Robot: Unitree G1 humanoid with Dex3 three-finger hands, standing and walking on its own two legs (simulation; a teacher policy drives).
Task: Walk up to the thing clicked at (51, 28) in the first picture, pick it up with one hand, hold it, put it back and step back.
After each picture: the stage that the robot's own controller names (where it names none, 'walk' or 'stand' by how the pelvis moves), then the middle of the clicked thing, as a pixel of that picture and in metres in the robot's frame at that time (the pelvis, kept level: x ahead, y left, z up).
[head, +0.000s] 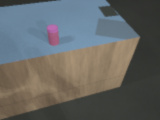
stand; (53, 35) +0.81 +0.17 -0.10
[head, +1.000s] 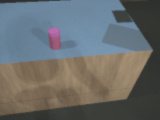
walk; (54, 38) +0.73 +0.18 -0.09
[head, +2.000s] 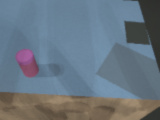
stand; (28, 63) +0.45 +0.24 -0.06
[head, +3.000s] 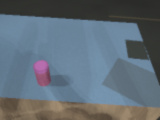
walk; (42, 73) +0.49 +0.19 -0.09
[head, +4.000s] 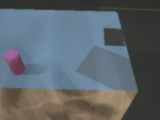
stand; (15, 62) +0.54 +0.32 -0.08
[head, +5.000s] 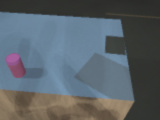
stand; (16, 66) +0.54 +0.33 -0.10
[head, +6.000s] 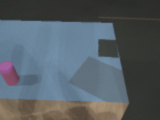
stand; (9, 73) +0.52 +0.36 -0.11
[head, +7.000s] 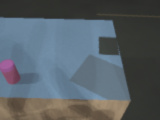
stand; (10, 72) +0.51 +0.35 -0.11
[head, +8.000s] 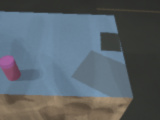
rise first; (10, 68) +0.51 +0.35 -0.10
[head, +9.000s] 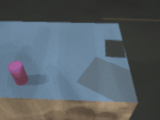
rise first; (18, 73) +0.52 +0.34 -0.10
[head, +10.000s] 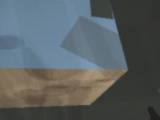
go down; out of the picture +0.54 +0.32 -0.03
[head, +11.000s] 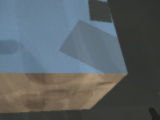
go down; out of the picture +0.53 +0.32 -0.03
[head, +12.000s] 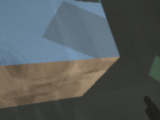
close in; out of the picture +0.53 +0.34 +0.01
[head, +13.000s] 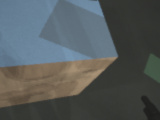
lift; out of the picture +0.52 +0.32 +0.01
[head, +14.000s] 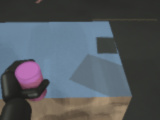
lift; (32, 82) +0.32 +0.15 +0.12
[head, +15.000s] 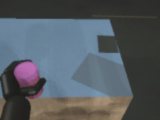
hold; (30, 81) +0.34 +0.17 +0.08
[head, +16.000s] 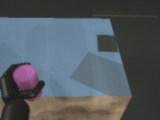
hold; (29, 83) +0.34 +0.17 +0.07
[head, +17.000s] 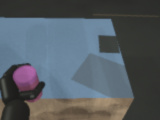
hold; (29, 84) +0.34 +0.18 +0.07
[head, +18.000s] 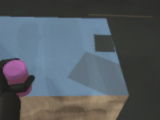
crouch; (18, 79) +0.36 +0.21 +0.06
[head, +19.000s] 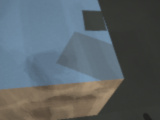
lower; out of the picture +0.50 +0.30 +0.12
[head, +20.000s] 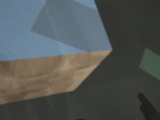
lower; out of the picture +0.53 +0.33 +0.03
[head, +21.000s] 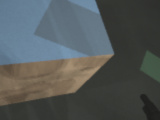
lower; out of the picture +0.52 +0.33 +0.01
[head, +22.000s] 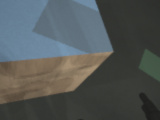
lower; out of the picture +0.52 +0.33 +0.02
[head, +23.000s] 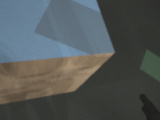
lower; out of the picture +0.52 +0.34 +0.02
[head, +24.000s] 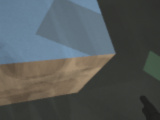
open; out of the picture +0.52 +0.33 +0.01
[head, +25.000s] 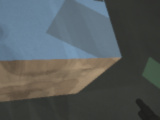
sink last; out of the picture +0.52 +0.32 +0.01
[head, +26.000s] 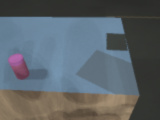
sink last; (19, 67) +0.53 +0.33 -0.05
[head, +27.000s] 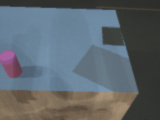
stand; (11, 64) +0.50 +0.31 -0.05
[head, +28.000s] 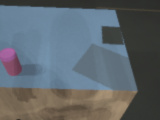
stand; (11, 62) +0.51 +0.32 -0.04
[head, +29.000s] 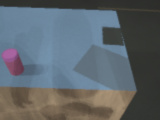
stand; (13, 62) +0.52 +0.32 -0.05
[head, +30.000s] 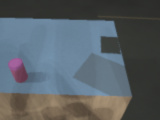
stand; (18, 70) +0.53 +0.32 -0.10
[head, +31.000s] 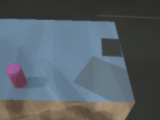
stand; (17, 76) +0.49 +0.31 -0.11
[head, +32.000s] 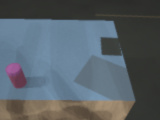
stand; (16, 76) +0.50 +0.30 -0.10
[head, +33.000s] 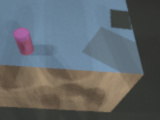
walk; (24, 42) +0.58 +0.24 -0.07
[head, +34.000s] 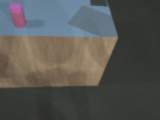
walk; (18, 15) +0.78 +0.35 -0.08
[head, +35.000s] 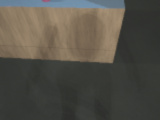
stand; out of the picture +1.11 +0.32 -0.08
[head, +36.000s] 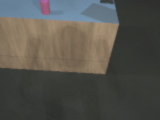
stand; (45, 5) +1.13 +0.26 -0.10
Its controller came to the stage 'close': yes
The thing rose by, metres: 0.24
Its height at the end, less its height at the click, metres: +0.00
